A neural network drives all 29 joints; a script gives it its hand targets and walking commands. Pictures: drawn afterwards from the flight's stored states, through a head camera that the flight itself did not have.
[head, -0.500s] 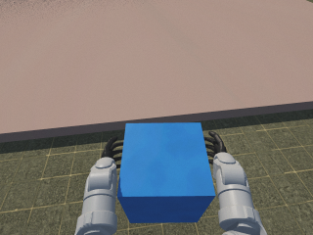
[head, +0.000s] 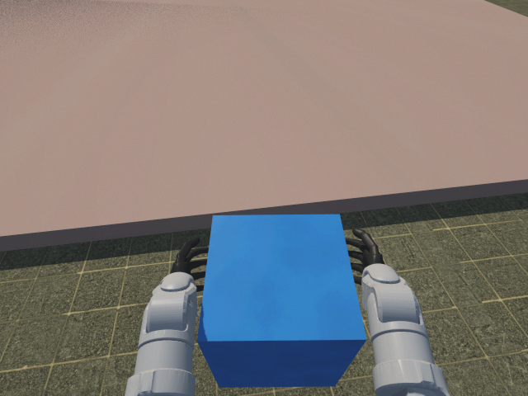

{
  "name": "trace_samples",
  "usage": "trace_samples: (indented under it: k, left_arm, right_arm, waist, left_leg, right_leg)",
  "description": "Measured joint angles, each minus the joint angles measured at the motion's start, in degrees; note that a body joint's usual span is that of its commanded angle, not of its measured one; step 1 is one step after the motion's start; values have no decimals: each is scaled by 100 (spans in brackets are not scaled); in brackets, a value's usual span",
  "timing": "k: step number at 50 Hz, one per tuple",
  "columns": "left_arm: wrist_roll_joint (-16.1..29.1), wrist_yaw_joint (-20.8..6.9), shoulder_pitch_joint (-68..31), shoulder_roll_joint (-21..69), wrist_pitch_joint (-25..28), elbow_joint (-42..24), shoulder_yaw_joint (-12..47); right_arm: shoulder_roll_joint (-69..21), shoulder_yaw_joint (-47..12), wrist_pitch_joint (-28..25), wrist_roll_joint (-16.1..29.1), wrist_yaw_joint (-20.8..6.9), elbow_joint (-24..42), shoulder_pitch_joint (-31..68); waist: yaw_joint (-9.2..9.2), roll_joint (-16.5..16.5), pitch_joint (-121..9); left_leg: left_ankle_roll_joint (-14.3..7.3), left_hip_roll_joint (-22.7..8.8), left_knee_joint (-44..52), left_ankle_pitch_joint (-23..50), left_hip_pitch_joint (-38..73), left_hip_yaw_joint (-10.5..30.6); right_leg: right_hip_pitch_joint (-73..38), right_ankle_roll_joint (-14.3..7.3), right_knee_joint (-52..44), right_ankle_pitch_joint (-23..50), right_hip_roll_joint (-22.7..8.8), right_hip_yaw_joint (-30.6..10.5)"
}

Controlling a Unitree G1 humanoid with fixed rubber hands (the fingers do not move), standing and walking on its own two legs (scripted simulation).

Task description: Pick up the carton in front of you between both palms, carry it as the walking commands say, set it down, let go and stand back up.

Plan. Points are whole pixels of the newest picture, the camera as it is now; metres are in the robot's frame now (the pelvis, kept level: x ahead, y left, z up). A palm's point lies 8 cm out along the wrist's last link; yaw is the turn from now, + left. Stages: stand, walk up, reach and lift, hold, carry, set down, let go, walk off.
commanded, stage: reach and lift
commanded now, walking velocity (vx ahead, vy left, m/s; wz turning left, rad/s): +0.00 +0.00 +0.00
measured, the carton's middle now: (276, 304) +0.28 +0.00 -0.04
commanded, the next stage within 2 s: hold in 0.10 s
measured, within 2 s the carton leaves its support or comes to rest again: neither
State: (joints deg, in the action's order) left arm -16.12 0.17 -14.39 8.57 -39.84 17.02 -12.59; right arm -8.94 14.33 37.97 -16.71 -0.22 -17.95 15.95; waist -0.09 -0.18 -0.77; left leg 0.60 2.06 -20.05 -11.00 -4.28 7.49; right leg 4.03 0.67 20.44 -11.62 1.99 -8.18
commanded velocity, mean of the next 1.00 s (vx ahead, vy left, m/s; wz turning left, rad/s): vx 0.23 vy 0.00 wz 0.00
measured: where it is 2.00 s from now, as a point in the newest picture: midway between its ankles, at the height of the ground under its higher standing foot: (282, 303)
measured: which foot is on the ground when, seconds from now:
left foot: down 0.00-0.78, up 0.80-0.96, down 0.98-1.00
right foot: down 0.00-0.98, up 1.00-1.00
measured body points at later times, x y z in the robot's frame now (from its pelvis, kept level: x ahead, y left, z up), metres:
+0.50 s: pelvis -0.01 +0.00 +0.00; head -0.06 +0.00 +0.45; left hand +0.29 +0.15 +0.04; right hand +0.29 -0.15 +0.05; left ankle +0.01 +0.13 -0.75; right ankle +0.00 -0.13 -0.75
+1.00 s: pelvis +0.09 -0.01 -0.01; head +0.07 -0.01 +0.44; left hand +0.37 +0.15 +0.09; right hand +0.38 -0.15 +0.09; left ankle +0.10 +0.09 -0.75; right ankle +0.00 -0.13 -0.74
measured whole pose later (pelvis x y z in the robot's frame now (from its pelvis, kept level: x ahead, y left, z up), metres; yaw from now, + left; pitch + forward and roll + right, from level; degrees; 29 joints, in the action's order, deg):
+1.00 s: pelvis +0.09 -0.01 -0.01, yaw +0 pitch +5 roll +2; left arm -5.6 5.6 -7.2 7.4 -62.0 -18.7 -6.0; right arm -7.7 6.0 60.3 -5.4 5.2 16.8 9.4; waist 0.9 -1.9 -9.9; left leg -1.0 -0.2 -25.6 -11.7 -18.2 -10.6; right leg 12.3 0.5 31.8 -23.0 -3.8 1.2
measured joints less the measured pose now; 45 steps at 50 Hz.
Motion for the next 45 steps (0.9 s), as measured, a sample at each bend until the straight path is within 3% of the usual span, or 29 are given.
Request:
trace_samples:
  k: [12, 28, 32, 35, 37, 39, 42, 45]
  left_arm:
    - [110, 19, 85, -20, -296, -427, 130]
    - [-93, -81, -264, 63, -437, -191, -145]
    - [-19, -53, -187, 43, -449, -298, -102]
    - [138, -18, -105, 12, -550, -646, -44]
    - [291, 49, -49, -2, -663, -941, 39]
    - [442, 127, 19, -3, -852, -1252, 180]
    - [601, 259, 115, -24, -1202, -1735, 455]
    - [769, 364, 326, -63, -1608, -2408, 601]
  right_arm:
    - [23, -159, 314, 133, 39, 441, -92]
    - [-63, 145, 433, -66, -46, 204, 240]
    - [-52, 58, 459, -18, -18, 292, 195]
    - [-40, -93, 585, 110, 43, 611, 153]
    - [-25, -205, 736, 213, 108, 952, 92]
    - [17, -277, 961, 351, 143, 1380, -54]
    - [74, -340, 1315, 620, 231, 2039, -311]
    - [100, -498, 1696, 861, 370, 2617, -460]
  waist:
    - [-13, 8, 1]
    - [-12, -3, 134]
    - [23, 21, -263]
    - [69, 45, -484]
    - [70, 125, -572]
    - [45, 195, -686]
    - [-11, 91, -821]
    - [-17, -51, -877]
  left_leg:
    - [10, -25, 113, 50, 196, 17]
    - [3, -10, -27, 54, 184, -19]
    - [7, -89, -518, -496, -400, -257]
    - [7, -188, -692, -593, -717, -449]
    - [33, -294, -870, -469, -885, -492]
    - [32, -416, -1214, -962, -1061, -529]
    - [44, -465, -1986, -1499, -1517, -901]
    - [51, -377, -1793, -1387, -1746, -1264]
  right_leg:
    - [-214, -14, -145, 66, 6, 29]
    - [-199, 3, -9, 74, 3, 32]
    - [459, 32, 607, -636, -106, 252]
    - [913, 38, 1054, -1085, -221, 539]
    - [1013, -1, 1064, -865, -218, 727]
    - [1003, -66, 974, -576, -190, 865]
    - [929, -121, 802, -560, -275, 973]
    - [747, -93, 415, -559, -416, 953]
